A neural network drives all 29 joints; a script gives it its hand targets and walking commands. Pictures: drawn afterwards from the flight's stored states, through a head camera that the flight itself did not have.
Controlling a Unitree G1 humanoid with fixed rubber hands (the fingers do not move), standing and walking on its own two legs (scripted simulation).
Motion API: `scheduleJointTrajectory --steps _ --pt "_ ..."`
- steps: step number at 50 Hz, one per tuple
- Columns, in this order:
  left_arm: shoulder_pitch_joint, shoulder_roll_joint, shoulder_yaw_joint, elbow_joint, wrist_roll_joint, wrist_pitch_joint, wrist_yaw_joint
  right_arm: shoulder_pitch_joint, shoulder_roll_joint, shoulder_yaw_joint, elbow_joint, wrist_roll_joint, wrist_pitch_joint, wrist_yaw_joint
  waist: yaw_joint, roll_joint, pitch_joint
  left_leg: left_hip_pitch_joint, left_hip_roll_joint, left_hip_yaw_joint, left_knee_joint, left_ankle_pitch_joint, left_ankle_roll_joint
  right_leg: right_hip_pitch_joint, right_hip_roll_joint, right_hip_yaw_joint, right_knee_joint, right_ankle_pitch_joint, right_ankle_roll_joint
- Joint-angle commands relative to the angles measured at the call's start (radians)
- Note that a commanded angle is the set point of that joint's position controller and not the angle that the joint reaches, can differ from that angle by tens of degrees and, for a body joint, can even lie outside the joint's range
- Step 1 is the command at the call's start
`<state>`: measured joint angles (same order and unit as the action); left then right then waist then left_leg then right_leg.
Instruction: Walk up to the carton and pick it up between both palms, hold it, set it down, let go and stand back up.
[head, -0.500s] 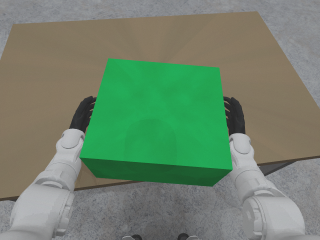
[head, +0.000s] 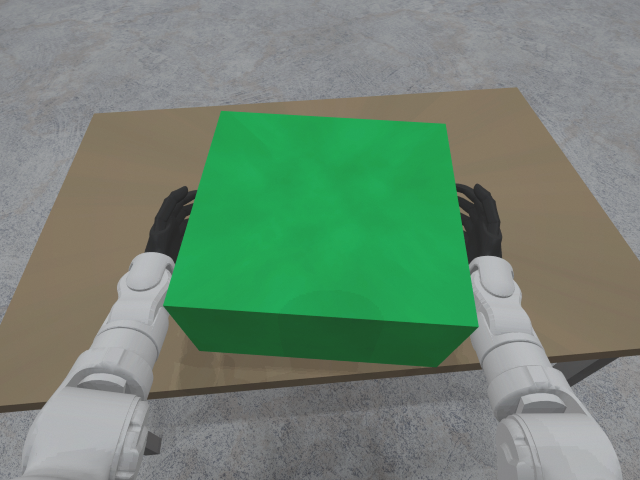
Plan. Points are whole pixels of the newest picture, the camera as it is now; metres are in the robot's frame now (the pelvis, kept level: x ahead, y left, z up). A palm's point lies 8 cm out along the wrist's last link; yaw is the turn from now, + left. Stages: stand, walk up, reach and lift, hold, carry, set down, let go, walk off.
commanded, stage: reach and lift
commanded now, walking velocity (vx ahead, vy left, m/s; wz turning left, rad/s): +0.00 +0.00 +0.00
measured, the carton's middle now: (325, 234) +0.42 -0.02 +0.05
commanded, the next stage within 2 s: hold in 1.68 s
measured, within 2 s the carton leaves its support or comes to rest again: neither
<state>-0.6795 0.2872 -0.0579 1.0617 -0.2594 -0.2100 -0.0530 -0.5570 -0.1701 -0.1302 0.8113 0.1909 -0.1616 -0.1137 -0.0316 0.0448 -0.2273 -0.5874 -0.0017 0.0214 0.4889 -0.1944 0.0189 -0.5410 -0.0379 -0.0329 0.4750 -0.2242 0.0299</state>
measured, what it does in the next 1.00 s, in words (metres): stands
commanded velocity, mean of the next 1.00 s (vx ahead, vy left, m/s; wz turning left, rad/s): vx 0.00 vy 0.00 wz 0.00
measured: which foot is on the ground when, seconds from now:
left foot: down 0.00-1.00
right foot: down 0.00-1.00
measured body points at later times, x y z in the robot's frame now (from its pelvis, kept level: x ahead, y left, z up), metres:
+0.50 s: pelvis +0.01 -0.01 +0.01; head +0.03 -0.01 +0.46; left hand +0.39 +0.18 +0.08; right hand +0.38 -0.23 +0.08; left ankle +0.01 +0.11 -0.73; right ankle -0.01 -0.14 -0.73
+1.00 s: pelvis +0.00 -0.02 +0.02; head -0.02 +0.00 +0.46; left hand +0.36 +0.20 +0.13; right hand +0.37 -0.21 +0.15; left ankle +0.01 +0.11 -0.73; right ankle -0.01 -0.14 -0.73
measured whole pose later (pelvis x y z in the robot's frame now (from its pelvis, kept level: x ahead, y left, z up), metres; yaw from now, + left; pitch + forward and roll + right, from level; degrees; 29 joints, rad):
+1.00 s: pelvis +0.00 -0.02 +0.02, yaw +2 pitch -1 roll +0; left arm -0.38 0.18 0.22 0.27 -0.01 0.42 -0.09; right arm -0.46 -0.17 -0.08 0.46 0.20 0.24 -0.12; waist -0.03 -0.03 -0.06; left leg -0.15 0.01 -0.01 0.32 -0.15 -0.01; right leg -0.10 -0.02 -0.07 0.31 -0.20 0.01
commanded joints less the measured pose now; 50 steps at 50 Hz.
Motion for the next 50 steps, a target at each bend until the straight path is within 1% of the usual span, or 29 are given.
scheduleJointTrajectory --steps 1,4,7,8,9,10,13,14,15,16,17,19,21,22,23,24,25,27,28,30,32,35,37,41,42,44,47,48,50 --pt "-0.768 -0.517 -0.110 -0.439 0.071 -0.079 -0.120 -0.623 0.553 0.405 -0.296 -0.044 0.012 0.178 -0.009 -0.074 -0.593 0.450 -0.041 -0.067 -0.039 0.416 -0.018 0.370 0.057 0.021 -0.037 0.568 0.002" --pt "-0.780 -0.530 -0.106 -0.503 0.091 -0.023 -0.119 -0.601 0.535 0.391 -0.246 -0.052 0.045 0.174 -0.019 -0.031 -0.525 0.553 -0.025 -0.077 -0.067 0.428 -0.039 0.296 0.059 0.005 -0.099 0.442 -0.006" --pt "-0.650 -0.579 -0.103 -0.495 0.128 0.040 -0.129 -0.483 0.528 0.388 -0.234 -0.029 0.074 0.165 -0.052 -0.017 -0.391 0.623 -0.031 -0.072 -0.090 0.461 -0.057 0.335 0.056 0.004 -0.131 0.492 -0.014" --pt "-0.715 -0.560 -0.072 -0.518 0.130 0.033 -0.139 -0.583 0.548 0.404 -0.287 -0.031 0.063 0.168 -0.015 -0.034 -0.419 0.599 -0.034 -0.069 -0.088 0.462 -0.051 0.354 0.054 0.007 -0.137 0.473 -0.011" --pt "-0.690 -0.590 -0.090 -0.545 0.140 0.040 -0.130 -0.513 0.523 0.362 -0.238 -0.054 0.066 0.171 -0.050 0.017 -0.396 0.624 -0.025 -0.076 -0.097 0.456 -0.073 0.304 0.054 -0.002 -0.135 0.440 -0.022" --pt "-0.613 -0.590 -0.100 -0.659 0.148 0.068 -0.122 -0.498 0.540 0.430 -0.324 -0.016 0.065 0.168 -0.025 0.026 -0.442 0.691 -0.021 -0.070 -0.074 0.581 -0.077 0.344 0.064 -0.002 -0.142 0.517 -0.022" --pt "-0.641 -0.565 -0.101 -0.656 0.170 0.105 -0.128 -0.545 0.514 0.421 -0.380 -0.025 0.076 0.159 -0.024 0.015 -0.436 0.701 -0.028 -0.072 -0.065 0.591 -0.083 0.347 0.070 -0.014 -0.153 0.498 -0.017" --pt "-0.657 -0.583 -0.147 -0.731 0.142 0.099 -0.119 -0.457 0.471 0.382 -0.346 -0.055 0.071 0.171 -0.068 0.058 -0.401 0.713 -0.018 -0.083 -0.073 0.542 -0.108 0.276 0.070 -0.017 -0.145 0.417 -0.023" --pt "-0.590 -0.608 -0.176 -0.853 0.136 0.123 -0.099 -0.478 0.511 0.459 -0.436 -0.003 0.079 0.178 -0.020 0.087 -0.477 0.773 -0.006 -0.082 -0.054 0.671 -0.112 0.298 0.086 -0.021 -0.150 0.440 -0.033" --pt "-0.649 -0.616 -0.200 -0.899 0.120 0.128 -0.087 -0.495 0.483 0.440 -0.440 -0.004 0.070 0.189 -0.035 0.111 -0.495 0.778 0.002 -0.085 -0.040 0.706 -0.134 0.289 0.090 -0.027 -0.139 0.421 -0.037" --pt "-0.682 -0.617 -0.196 -0.898 0.131 0.124 -0.084 -0.531 0.475 0.410 -0.466 -0.025 0.069 0.195 -0.048 0.094 -0.490 0.753 -0.004 -0.095 -0.050 0.638 -0.129 0.291 0.085 -0.021 -0.145 0.385 -0.042" --pt "-0.546 -0.618 -0.235 -0.992 0.104 0.164 -0.061 -0.519 0.482 0.497 -0.559 0.025 0.089 0.203 0.007 0.066 -0.479 0.765 -0.004 -0.093 -0.052 0.675 -0.111 0.262 0.093 -0.018 -0.145 0.417 -0.029" --pt "-0.552 -0.596 -0.200 -0.889 0.134 0.175 -0.073 -0.505 0.490 0.479 -0.526 0.001 0.108 0.197 -0.002 0.024 -0.406 0.705 -0.023 -0.085 -0.079 0.532 -0.088 0.300 0.071 0.002 -0.173 0.387 -0.029" --pt "-0.567 -0.623 -0.236 -0.983 0.095 0.175 -0.064 -0.516 0.502 0.495 -0.589 0.022 0.106 0.202 0.006 0.021 -0.439 0.722 -0.014 -0.088 -0.078 0.545 -0.093 0.279 0.080 -0.003 -0.141 0.395 -0.023" --pt "-0.520 -0.575 -0.196 -0.890 0.121 0.178 -0.072 -0.524 0.519 0.520 -0.613 0.009 0.110 0.194 0.030 -0.038 -0.421 0.675 -0.027 -0.074 -0.075 0.512 -0.063 0.316 0.067 0.009 -0.157 0.417 -0.015" --pt "-0.448 -0.587 -0.225 -0.961 0.089 0.186 -0.072 -0.528 0.544 0.572 -0.732 0.049 0.110 0.185 0.047 -0.074 -0.502 0.669 -0.037 -0.069 -0.061 0.590 -0.064 0.363 0.072 0.014 -0.132 0.550 -0.001" --pt "-0.476 -0.552 -0.201 -0.949 0.097 0.189 -0.070 -0.529 0.517 0.562 -0.688 0.033 0.126 0.177 0.063 -0.066 -0.499 0.632 -0.048 -0.065 -0.070 0.541 -0.059 0.379 0.065 0.020 -0.131 0.558 0.002" --pt "-0.480 -0.553 -0.258 -1.102 0.062 0.203 -0.058 -0.464 0.506 0.599 -0.713 0.050 0.147 0.172 0.043 -0.063 -0.502 0.634 -0.043 -0.066 -0.071 0.582 -0.066 0.387 0.075 0.016 -0.112 0.619 0.005" --pt "-0.565 -0.563 -0.234 -0.960 0.079 0.214 -0.072 -0.529 0.495 0.550 -0.626 0.023 0.167 0.173 0.037 -0.065 -0.464 0.641 -0.046 -0.059 -0.084 0.465 -0.062 0.340 0.063 0.014 -0.139 0.511 0.003" --pt "-0.468 -0.562 -0.233 -0.971 0.072 0.243 -0.080 -0.477 0.550 0.595 -0.677 0.033 0.192 0.156 0.039 -0.122 -0.439 0.633 -0.051 -0.049 -0.090 0.453 -0.046 0.392 0.052 0.028 -0.147 0.568 0.015" --pt "-0.453 -0.563 -0.291 -1.195 0.035 0.273 -0.058 -0.481 0.511 0.627 -0.780 0.086 0.209 0.146 0.033 -0.068 -0.517 0.617 -0.045 -0.075 -0.077 0.578 -0.056 0.432 0.067 0.027 -0.088 0.721 0.020" --pt "-0.516 -0.482 -0.211 -1.083 0.065 0.318 -0.095 -0.481 0.505 0.570 -0.762 0.039 0.253 0.115 0.011 -0.123 -0.533 0.520 -0.070 -0.058 -0.115 0.390 -0.023 0.544 0.020 0.061 -0.105 0.737 0.036" --pt "-0.510 -0.516 -0.240 -1.192 0.064 0.357 -0.088 -0.471 0.500 0.585 -0.769 0.077 0.285 0.120 0.008 -0.034 -0.511 0.567 -0.062 -0.064 -0.118 0.429 -0.050 0.547 0.031 0.047 -0.097 0.732 0.030" --pt "-0.469 -0.513 -0.148 -1.116 0.121 0.435 -0.130 -0.521 0.514 0.563 -0.752 0.075 0.328 0.111 0.020 -0.129 -0.435 0.622 -0.059 -0.049 -0.125 0.440 -0.035 0.602 0.054 0.020 -0.119 0.698 0.037" --pt "-0.466 -0.493 -0.130 -1.220 0.133 0.446 -0.136 -0.449 0.487 0.520 -0.770 0.074 0.330 0.107 -0.016 -0.106 -0.444 0.631 -0.062 -0.050 -0.135 0.451 -0.045 0.634 0.048 0.019 -0.119 0.734 0.038" --pt "-0.390 -0.497 -0.139 -1.160 0.140 0.485 -0.137 -0.471 0.457 0.532 -0.782 0.095 0.340 0.108 -0.010 -0.068 -0.337 0.606 -0.063 -0.049 -0.138 0.434 -0.051 0.602 0.050 0.024 -0.129 0.702 0.031" --pt "-0.474 -0.485 -0.094 -1.151 0.175 0.510 -0.157 -0.472 0.455 0.442 -0.719 0.059 0.355 0.124 -0.027 -0.062 -0.277 0.630 -0.054 -0.049 -0.163 0.325 -0.057 0.552 0.044 0.013 -0.167 0.518 0.011" --pt "-0.471 -0.504 -0.125 -1.183 0.182 0.525 -0.148 -0.480 0.435 0.427 -0.703 0.070 0.359 0.136 -0.046 -0.004 -0.267 0.647 -0.045 -0.056 -0.164 0.327 -0.069 0.515 0.053 0.003 -0.165 0.439 0.002" --pt "-0.455 -0.493 -0.060 -1.051 0.212 0.557 -0.150 -0.553 0.437 0.389 -0.619 0.050 0.362 0.158 0.002 -0.019 -0.171 0.641 -0.037 -0.041 -0.181 0.276 -0.061 0.467 0.051 -0.010 -0.192 0.316 -0.007"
